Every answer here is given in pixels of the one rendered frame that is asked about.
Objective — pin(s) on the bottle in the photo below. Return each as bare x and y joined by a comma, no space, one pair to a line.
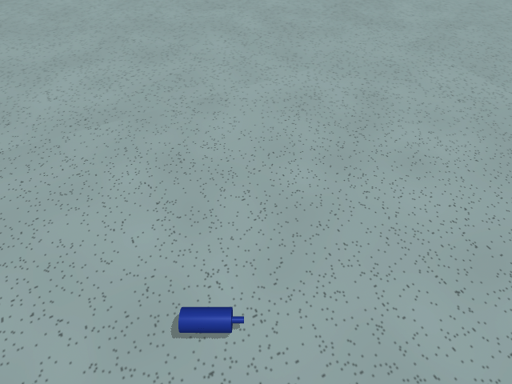
207,320

